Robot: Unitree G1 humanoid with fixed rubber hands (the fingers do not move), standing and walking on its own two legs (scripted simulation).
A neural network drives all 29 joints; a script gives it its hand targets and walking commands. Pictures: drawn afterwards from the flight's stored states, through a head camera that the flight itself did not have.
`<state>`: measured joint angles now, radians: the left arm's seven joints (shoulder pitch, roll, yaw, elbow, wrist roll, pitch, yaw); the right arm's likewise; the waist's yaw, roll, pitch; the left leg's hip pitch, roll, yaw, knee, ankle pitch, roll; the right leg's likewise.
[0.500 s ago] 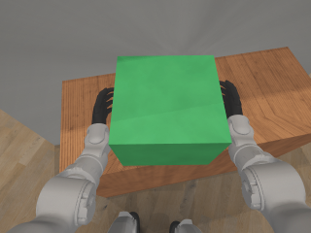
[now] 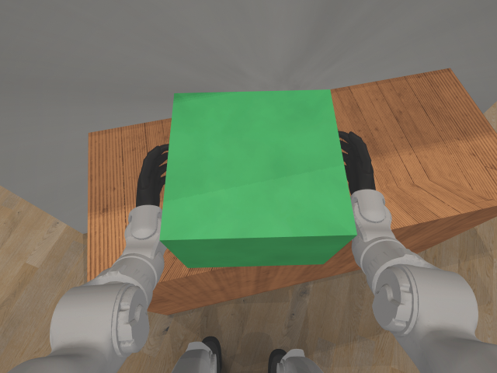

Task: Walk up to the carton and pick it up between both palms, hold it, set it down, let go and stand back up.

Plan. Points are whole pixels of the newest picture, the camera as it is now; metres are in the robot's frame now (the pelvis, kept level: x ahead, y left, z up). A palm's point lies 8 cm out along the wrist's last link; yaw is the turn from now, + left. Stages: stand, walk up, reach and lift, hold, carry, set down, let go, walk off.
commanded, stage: reach and lift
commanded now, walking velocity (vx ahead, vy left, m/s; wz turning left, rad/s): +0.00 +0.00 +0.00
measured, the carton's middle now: (254, 184) +0.44 -0.01 -0.04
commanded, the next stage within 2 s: none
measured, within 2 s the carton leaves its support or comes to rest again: leaves its support in 1.40 s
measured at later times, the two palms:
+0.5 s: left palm (151, 196) +0.41 +0.17 -0.02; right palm (358, 181) +0.43 -0.18 -0.02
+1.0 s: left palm (149, 201) +0.40 +0.17 -0.02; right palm (358, 184) +0.42 -0.18 -0.01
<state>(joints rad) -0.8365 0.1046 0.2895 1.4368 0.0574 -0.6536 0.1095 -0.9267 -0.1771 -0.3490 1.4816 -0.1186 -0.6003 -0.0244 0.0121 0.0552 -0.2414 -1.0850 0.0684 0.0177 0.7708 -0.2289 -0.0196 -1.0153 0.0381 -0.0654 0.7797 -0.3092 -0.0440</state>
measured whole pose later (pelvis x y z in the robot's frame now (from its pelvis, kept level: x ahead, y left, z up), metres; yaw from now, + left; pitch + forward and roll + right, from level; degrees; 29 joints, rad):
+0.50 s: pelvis +0.02 +0.00 +0.01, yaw -1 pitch +31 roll -1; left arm -0.75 0.08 0.30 1.44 0.06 -0.76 0.10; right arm -0.87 -0.17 -0.35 1.53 -0.15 -0.74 -0.04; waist 0.01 0.05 -0.23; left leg -1.00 0.07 0.03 0.71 -0.24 -0.02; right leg -0.93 0.04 -0.05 0.70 -0.31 -0.04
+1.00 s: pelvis +0.01 +0.01 +0.01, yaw -1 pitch +33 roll -3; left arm -0.75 0.06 0.25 1.41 0.02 -0.79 0.12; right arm -0.87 -0.20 -0.30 1.57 -0.14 -0.82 -0.06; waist 0.03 0.06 -0.25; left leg -1.05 0.07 0.02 0.67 -0.20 -0.01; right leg -0.96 0.05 -0.07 0.64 -0.25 -0.03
